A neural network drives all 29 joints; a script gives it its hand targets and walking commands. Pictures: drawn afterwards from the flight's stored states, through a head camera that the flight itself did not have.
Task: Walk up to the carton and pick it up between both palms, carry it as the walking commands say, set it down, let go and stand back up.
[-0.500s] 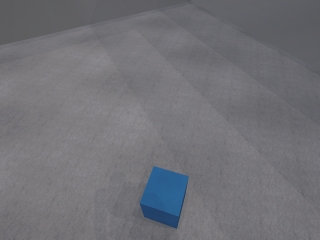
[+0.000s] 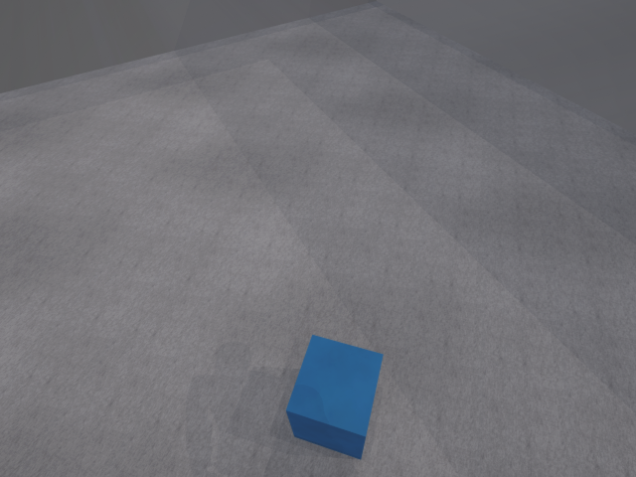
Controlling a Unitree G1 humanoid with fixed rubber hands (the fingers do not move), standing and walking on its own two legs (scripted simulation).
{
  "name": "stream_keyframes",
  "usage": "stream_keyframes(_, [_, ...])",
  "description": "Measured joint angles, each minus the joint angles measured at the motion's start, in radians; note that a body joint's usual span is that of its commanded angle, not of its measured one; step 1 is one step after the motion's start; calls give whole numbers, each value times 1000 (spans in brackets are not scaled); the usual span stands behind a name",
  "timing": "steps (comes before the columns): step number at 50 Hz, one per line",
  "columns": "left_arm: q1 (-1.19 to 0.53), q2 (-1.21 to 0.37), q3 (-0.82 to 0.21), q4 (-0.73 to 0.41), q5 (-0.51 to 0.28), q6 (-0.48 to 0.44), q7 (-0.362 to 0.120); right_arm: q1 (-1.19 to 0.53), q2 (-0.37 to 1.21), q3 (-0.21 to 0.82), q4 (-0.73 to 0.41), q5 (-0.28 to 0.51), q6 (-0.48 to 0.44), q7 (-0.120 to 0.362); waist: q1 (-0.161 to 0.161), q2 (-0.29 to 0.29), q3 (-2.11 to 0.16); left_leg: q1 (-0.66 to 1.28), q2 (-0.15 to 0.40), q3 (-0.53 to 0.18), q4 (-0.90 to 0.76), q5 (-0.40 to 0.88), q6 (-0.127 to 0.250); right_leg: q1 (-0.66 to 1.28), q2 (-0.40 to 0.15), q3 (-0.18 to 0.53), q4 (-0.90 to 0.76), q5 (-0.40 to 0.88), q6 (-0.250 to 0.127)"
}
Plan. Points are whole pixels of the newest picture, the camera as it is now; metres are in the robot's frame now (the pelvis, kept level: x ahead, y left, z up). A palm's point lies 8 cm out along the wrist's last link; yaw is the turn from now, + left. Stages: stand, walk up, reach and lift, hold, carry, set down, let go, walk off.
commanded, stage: walk up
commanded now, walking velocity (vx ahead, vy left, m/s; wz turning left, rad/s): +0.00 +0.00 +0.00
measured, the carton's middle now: (336, 397) +0.42 +0.00 -0.64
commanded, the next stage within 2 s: none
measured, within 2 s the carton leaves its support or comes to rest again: neither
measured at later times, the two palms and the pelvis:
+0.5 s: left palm out of the picture -0.03 +0.34 -0.16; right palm out of the picture +0.05 -0.16 -0.15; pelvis +0.01 +0.09 -0.02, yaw -11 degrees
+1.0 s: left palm (164, 437) +0.19 +0.25 -0.11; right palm out of the picture -0.06 -0.09 -0.15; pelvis +0.05 +0.08 +0.01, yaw -14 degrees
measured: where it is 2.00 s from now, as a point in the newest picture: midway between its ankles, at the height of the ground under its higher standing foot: outside the picture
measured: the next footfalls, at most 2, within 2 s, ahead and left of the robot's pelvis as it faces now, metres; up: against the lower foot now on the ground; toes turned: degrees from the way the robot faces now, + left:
left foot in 0.44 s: +0.12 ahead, +0.25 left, +0.00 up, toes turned -24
right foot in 0.82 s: +0.07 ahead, -0.02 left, +0.00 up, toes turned -19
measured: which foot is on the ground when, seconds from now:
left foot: down 0.00-0.20, up 0.22-0.42, down 0.44-1.00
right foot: down 0.00-0.44, up 0.46-0.80, down 0.82-1.00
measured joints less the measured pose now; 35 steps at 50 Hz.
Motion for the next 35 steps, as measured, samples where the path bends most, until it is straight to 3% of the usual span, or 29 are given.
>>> stream_keyframes(9, [-18,12,2,-5,8,2,-3,-7,-19,-9,-16,-6,-4,1,0,3,4,-20,-7,0,20,0,13,-11,-9,0,1,4,10])
stream_keyframes(14, [53,-18,6,-68,23,5,8,-47,-95,-49,-95,-28,42,21,60,67,8,-271,-30,-46,492,-100,-17,-114,2,76,89,-14,25])
stream_keyframes(17, [111,-26,29,-64,25,14,11,-72,-133,-57,-153,-21,42,31,76,101,21,-376,-31,-69,597,-62,-29,-121,7,118,95,-12,51])
stream_keyframes(20, [147,0,55,-58,37,25,4,-96,-127,-57,-198,-2,24,35,77,84,38,-388,-11,-86,415,-41,-11,-118,-7,148,112,-26,80])
stream_keyframes(22, [154,32,66,-61,45,32,-8,-99,-107,-50,-223,1,-4,35,68,45,51,-362,-13,-77,258,50,21,-149,-31,166,196,-67,90])
stream_keyframes(25, [113,80,72,-88,49,55,-24,-105,-62,-35,-235,4,-23,31,79,-22,81,-362,-27,-22,289,48,73,-297,-22,205,534,-171,61])
stream_keyframes(28, [53,111,73,-108,45,64,-44,-90,-18,-18,-237,3,-25,26,61,-62,99,-298,-37,13,226,65,88,-393,-8,176,733,-122,32])
stream_keyframes(31, [-7,115,62,-119,49,67,-66,-51,6,-17,-216,-7,-26,25,31,-72,78,-229,-48,36,133,100,96,-435,-22,117,738,-46,18])
stream_keyframes(35, [-85,83,50,-146,49,55,-77,7,-1,-26,-166,-16,-35,27,-8,-44,35,-163,-56,55,22,143,104,-426,-30,58,546,8,27])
